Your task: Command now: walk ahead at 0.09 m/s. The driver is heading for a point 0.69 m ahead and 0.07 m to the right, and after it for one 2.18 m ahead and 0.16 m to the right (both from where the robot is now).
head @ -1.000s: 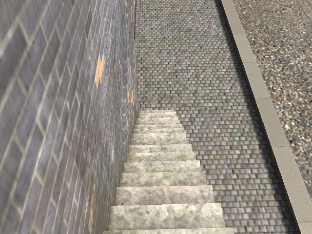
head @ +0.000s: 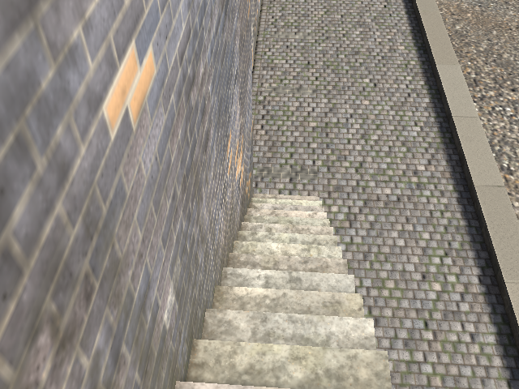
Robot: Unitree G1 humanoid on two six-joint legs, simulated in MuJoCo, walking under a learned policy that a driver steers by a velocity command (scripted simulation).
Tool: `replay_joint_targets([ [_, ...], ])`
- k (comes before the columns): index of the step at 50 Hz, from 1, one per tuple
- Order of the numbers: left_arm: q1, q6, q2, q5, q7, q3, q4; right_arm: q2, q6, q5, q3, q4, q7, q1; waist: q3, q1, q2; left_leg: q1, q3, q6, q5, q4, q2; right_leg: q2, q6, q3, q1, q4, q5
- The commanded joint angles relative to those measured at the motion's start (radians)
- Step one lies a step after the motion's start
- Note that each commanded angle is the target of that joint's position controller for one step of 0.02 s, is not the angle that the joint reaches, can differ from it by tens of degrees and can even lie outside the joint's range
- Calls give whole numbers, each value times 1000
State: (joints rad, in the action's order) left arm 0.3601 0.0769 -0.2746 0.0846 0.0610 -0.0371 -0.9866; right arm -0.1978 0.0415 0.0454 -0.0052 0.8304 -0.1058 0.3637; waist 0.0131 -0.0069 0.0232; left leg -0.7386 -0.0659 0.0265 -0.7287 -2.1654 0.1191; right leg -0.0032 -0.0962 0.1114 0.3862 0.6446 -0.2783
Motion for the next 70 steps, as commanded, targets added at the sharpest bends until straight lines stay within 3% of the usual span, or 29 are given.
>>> replay_joint_targets([
  [1,-119,-3,-60,-30,6,28,75,75,-13,-12,31,-24,-34,260,-46,193,-57,-161,-74,4,360,200,-155,338,-163,-287,70,-127,870],
  [2,-122,-1,35,-51,-29,59,71,79,-14,-13,31,16,-44,314,-144,188,-53,-37,-32,1,506,344,-170,225,-96,-161,339,-196,530],
  [3,-63,14,58,-54,-44,74,33,95,-15,-22,42,-12,-55,270,-154,154,0,4,-11,43,518,340,-185,195,-93,-175,427,-198,292],
  [4,-50,39,26,-69,-60,78,28,55,-25,-24,32,5,-65,262,-74,132,-102,86,-1,70,765,523,-195,161,-92,-173,441,-163,159],
  [5,-88,60,-59,-53,-70,69,33,36,-28,-20,29,-30,-70,197,-47,124,-119,161,16,81,849,643,-210,135,-78,-150,464,-126,123],
  [6,-148,74,-106,-63,-74,64,42,18,-23,-9,21,-37,-71,172,-35,133,-103,268,58,93,826,919,-212,90,-31,-99,468,-115,37],
  [8,-181,80,-139,-89,-45,72,37,4,-15,17,17,-53,-62,118,-10,120,28,395,103,127,593,1138,-161,125,-5,-182,400,-78,13],
  [9,-261,81,-157,-68,-27,74,75,-22,12,50,3,5,-58,248,64,182,65,563,66,86,769,984,-155,125,1,-190,425,70,232],
  [10,-298,66,-119,-121,12,80,98,0,48,10,19,-13,-55,191,117,179,-53,457,11,68,792,1331,-169,149,33,-179,172,111,440],
  [11,37,60,-167,-151,9,35,65,-165,59,-38,2,-72,-43,-92,137,-101,-202,316,-94,-69,1040,1417,-185,69,78,-106,-38,152,374],
  [12,128,58,-187,-147,-7,30,34,-171,65,-14,-8,-84,-48,-165,125,-125,-152,320,-71,-113,1008,1443,-194,55,88,-108,-68,130,286],
  [13,45,51,-194,-138,-20,26,55,-145,68,-22,-1,-87,-37,-187,151,-94,-131,371,-58,-100,958,1433,-193,56,79,-116,-65,137,301],
  [14,-17,46,-141,-138,-24,36,72,-109,73,-50,10,-84,-46,-174,123,-71,-59,333,-67,-77,866,1445,-184,74,73,-122,-73,126,343],
  [15,-34,45,-106,-125,-28,50,79,-155,68,-52,2,-70,-47,-202,77,-86,-115,274,-88,-79,767,1454,-197,67,104,-104,-106,96,283],
  [16,-49,39,-99,-127,-23,50,72,-159,58,-44,1,-65,-51,-205,34,-75,-84,252,-85,-60,695,1468,-203,56,114,-101,-108,66,251],
  [17,-85,37,-142,-123,-19,39,77,-162,48,-25,-1,-61,-47,-180,42,-40,-45,278,-34,-31,676,1461,-183,40,91,-109,-128,63,296],
  [20,-166,35,-152,-116,-12,30,98,-123,33,0,13,-63,-31,-165,60,-16,-57,324,26,-4,715,1463,-179,40,76,-108,-182,26,373],
  [32,-222,34,-184,-104,-18,21,110,-174,4,7,3,-87,-45,-247,28,1,-24,401,66,-13,556,1559,-177,30,81,-122,-170,-56,254],
  [51,-147,28,-185,-93,-23,4,45,-160,-9,11,-6,-22,-22,-143,-29,-16,-33,356,97,2,410,1614,-177,27,97,-157,-277,-155,153],
  [54,-141,30,-250,-71,-48,-33,46,-229,-7,46,-42,-27,3,-110,-102,-17,-33,331,67,-67,159,1629,-186,38,14,-206,-175,-191,-377],
  [56,-108,41,-234,-64,-68,-35,41,-192,1,58,-38,-43,19,-126,-117,-39,-8,285,45,-103,167,1580,-182,92,-64,-295,-170,-207,-438],
  [59,52,61,-233,-59,-99,-37,28,-87,27,75,-10,-81,17,-185,-92,-120,86,58,33,-73,302,1280,-118,233,-234,-594,-342,-260,-393],
  [62,200,81,-192,-40,-116,-21,-13,-47,49,75,-9,-102,2,-193,-96,-133,25,-270,-85,-88,319,970,-88,264,-273,-658,-478,-138,-205],
  [64,260,71,-81,-6,-120,20,-53,-45,28,77,-12,-123,-14,-217,-120,-134,-17,-386,-71,-109,477,892,-95,239,-235,-523,-460,5,-128],
  [65,232,58,-30,35,-117,50,-77,-12,14,88,1,-120,-25,-157,-140,-68,16,-312,-87,-140,547,836,-139,238,-202,-484,-293,9,-125],
  [67,147,46,-40,32,-108,68,-52,-18,-5,82,5,-100,-43,-49,-148,4,17,-128,-18,-131,612,768,-128,219,-221,-420,62,7,-147],
  [68,114,53,1,29,-112,95,-38,-17,-13,107,18,-104,-35,-86,-153,-21,23,-257,-108,-107,899,969,-204,223,-187,-417,-15,44,-166],
  [69,184,56,10,27,-120,104,-70,-26,-23,110,19,-111,-32,-117,-139,-54,26,-304,-75,-86,993,1007,-204,203,-197,-411,-45,109,-180],
  [70,263,60,-5,25,-125,103,-94,-31,-23,94,22,-116,-31,-124,-126,-87,7,-344,-50,-63,1035,1001,-196,197,-211,-423,-62,176,-200],
])
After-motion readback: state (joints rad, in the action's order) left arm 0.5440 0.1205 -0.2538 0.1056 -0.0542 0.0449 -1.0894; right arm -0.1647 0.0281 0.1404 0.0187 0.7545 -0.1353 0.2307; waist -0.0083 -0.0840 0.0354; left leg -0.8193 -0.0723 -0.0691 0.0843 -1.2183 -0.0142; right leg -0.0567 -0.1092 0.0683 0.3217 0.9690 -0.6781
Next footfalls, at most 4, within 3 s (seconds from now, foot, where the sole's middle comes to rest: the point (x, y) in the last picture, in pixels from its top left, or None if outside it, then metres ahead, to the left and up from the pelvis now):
0.18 left None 0.09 0.14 -0.76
1.58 left None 0.34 0.15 -0.96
2.12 right None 0.55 -0.16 -1.15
2.72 left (242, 377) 0.79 0.10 -1.35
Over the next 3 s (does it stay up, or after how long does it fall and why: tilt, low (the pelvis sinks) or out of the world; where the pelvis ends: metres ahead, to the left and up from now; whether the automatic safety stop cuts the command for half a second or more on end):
stays up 0.71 0.02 -0.60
